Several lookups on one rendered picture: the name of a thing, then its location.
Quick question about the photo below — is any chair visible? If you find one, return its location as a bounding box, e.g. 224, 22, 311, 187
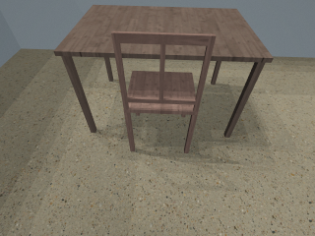
111, 30, 217, 153

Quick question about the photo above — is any table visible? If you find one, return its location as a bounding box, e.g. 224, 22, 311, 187
53, 5, 274, 138

